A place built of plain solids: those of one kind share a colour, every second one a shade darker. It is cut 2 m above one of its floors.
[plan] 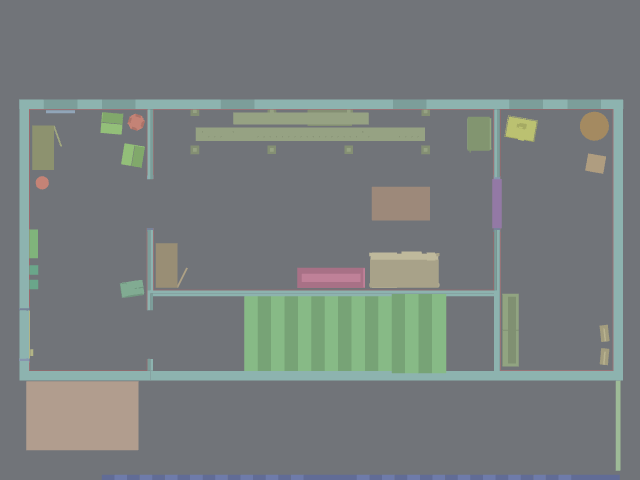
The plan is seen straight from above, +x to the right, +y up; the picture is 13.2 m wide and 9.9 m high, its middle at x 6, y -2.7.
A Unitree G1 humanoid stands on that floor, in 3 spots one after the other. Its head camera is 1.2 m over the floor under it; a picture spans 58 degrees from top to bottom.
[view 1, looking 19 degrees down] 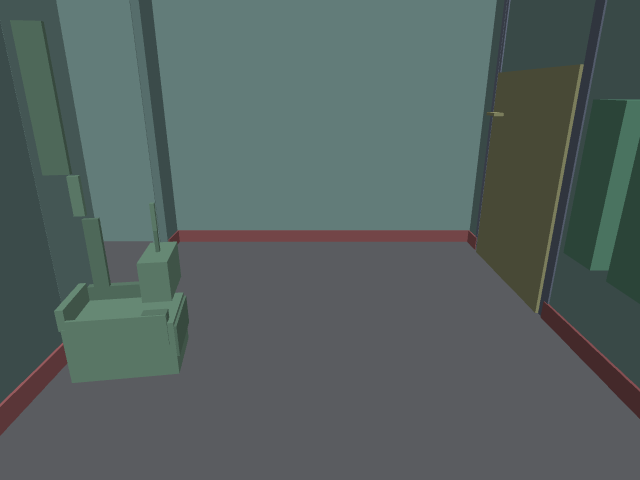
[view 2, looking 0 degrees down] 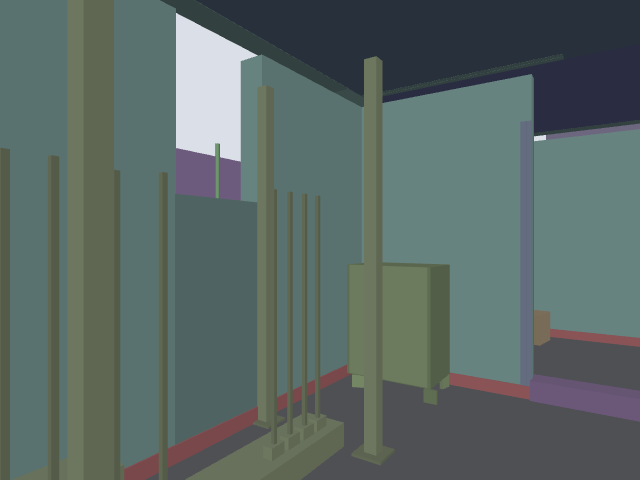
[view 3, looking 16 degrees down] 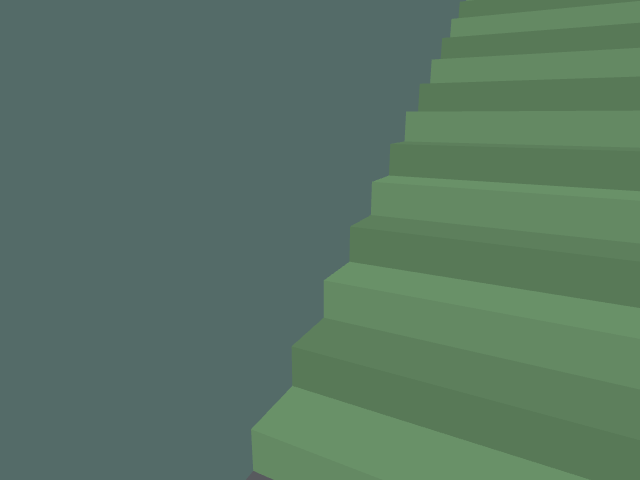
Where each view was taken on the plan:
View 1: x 1.25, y -1.95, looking -90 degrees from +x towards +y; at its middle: low_rail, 3.64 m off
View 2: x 6.00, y -1.95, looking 34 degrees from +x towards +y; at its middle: locking_bed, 2.45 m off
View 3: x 3.44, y -4.63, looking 27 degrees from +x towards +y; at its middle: wall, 1.77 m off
